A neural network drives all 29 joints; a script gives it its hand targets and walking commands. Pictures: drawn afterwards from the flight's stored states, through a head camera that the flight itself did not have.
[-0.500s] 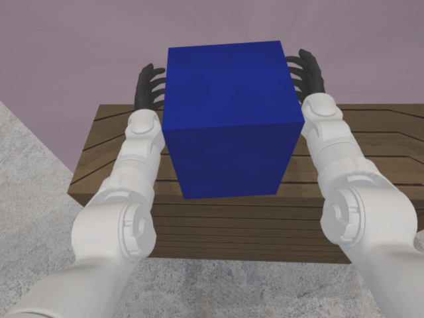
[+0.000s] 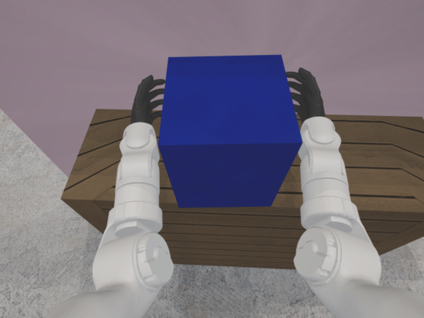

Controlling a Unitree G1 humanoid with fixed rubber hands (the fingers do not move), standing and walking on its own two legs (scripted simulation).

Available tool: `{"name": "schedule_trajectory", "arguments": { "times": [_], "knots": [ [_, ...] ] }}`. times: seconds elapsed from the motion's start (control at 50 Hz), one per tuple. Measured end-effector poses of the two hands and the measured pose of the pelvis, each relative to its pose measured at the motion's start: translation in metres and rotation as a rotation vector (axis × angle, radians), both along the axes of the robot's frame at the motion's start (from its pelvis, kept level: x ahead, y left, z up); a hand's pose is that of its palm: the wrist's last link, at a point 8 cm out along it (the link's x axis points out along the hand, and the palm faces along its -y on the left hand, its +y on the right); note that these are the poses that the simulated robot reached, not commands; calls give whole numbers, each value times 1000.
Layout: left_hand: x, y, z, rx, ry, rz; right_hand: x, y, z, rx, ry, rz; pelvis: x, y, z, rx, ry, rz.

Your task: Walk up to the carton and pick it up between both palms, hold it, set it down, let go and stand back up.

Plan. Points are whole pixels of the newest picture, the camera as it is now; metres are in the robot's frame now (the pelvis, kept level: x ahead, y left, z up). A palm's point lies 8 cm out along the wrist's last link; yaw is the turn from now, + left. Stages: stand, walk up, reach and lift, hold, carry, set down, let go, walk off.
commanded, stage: reach and lift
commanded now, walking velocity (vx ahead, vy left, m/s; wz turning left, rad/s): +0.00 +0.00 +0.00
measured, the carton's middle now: (224, 139) +0.44 -0.04 +0.04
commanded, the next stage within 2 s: none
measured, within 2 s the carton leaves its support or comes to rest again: leaves its support in 1.20 s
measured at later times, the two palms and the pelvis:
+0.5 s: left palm (144, 120) +0.45 +0.11 +0.11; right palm (310, 115) +0.42 -0.19 +0.12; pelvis +0.00 +0.01 +0.00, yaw +0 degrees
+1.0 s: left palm (138, 128) +0.43 +0.12 +0.11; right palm (307, 123) +0.41 -0.18 +0.11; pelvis +0.00 +0.01 +0.00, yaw +0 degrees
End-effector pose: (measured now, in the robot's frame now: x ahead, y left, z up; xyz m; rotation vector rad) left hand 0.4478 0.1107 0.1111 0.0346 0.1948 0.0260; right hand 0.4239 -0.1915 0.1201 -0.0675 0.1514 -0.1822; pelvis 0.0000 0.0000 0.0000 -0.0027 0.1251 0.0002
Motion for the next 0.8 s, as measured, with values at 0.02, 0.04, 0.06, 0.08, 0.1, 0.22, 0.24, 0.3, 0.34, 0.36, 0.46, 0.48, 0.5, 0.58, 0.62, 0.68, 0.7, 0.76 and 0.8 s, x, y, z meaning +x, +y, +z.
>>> {"name": "schedule_trajectory", "arguments": {
  "times": [0.02, 0.04, 0.06, 0.08, 0.1, 0.22, 0.24, 0.3, 0.34, 0.36, 0.46, 0.48, 0.5, 0.58, 0.62, 0.68, 0.7, 0.76, 0.8],
  "knots": [
    [0, 0, 0, 2, 0, 0, 0, 0, -1, 1, -2, -1, 0, 1, 0, 0, 1, 0],
    [1, 0, 0, 3, 0, 0, 0, 0, -1, 2, -4, -2, 0, 1, 0, 0, 2, -1],
    [1, 0, -1, 4, 0, -1, 1, 0, -1, 3, -6, -2, 0, 2, 0, 0, 3, -2],
    [1, 0, -1, 6, 0, -1, 1, 0, -2, 3, -8, -2, 1, 2, 0, 0, 5, -2],
    [1, 0, -1, 7, 0, -1, 1, 0, -2, 4, -9, -2, 1, 3, 0, 0, 6, -3],
    [1, 0, -1, 13, -3, -2, 1, 0, -3, 4, -15, -5, 1, 6, 0, 0, 12, -6],
    [1, 0, -1, 13, -3, -2, 1, 0, -3, 4, -15, -6, 1, 6, 0, 0, 13, -6],
    [1, 0, -1, 15, -5, -3, 0, 0, -3, 3, -17, -7, 1, 7, 0, 0, 13, -7],
    [1, -1, -1, 17, -6, -4, 0, 0, -2, 3, -18, -7, 1, 7, 0, 0, 13, -7],
    [1, -1, -1, 17, -6, -4, -1, 0, -2, 4, -18, -8, 1, 7, 0, 0, 13, -7],
    [1, -1, 0, 20, -5, -4, -1, 0, -3, 7, -18, -8, 2, 7, 0, 0, 12, -6],
    [1, -1, 0, 20, -5, -4, -1, 0, -3, 7, -18, -8, 2, 7, 0, 0, 12, -5],
    [1, -1, -1, 21, -4, -4, -1, 0, -3, 8, -18, -8, 2, 7, 0, 0, 12, -5],
    [1, -1, -1, 21, -1, -4, 0, 0, -4, 11, -18, -9, 3, 7, 0, 0, 12, -3],
    [1, -1, -1, 22, 0, -4, 0, 0, -4, 13, -19, -9, 3, 6, 0, 0, 13, -2],
    [1, -1, -1, 26, -1, -5, 0, 0, -5, 14, -24, -10, 4, 6, 0, -1, 17, -2],
    [1, -1, -1, 26, -3, -4, -1, 0, -5, 14, -26, -11, 4, 6, 0, -2, 18, -2],
    [0, -1, 0, 25, -8, -4, -2, 0, -4, 14, -36, -13, 3, 7, 0, -3, 20, -2],
    [-2, -1, 1, 25, -12, -3, -4, 1, -4, 14, -42, -15, 3, 8, 0, -3, 20, -2]
  ]
}}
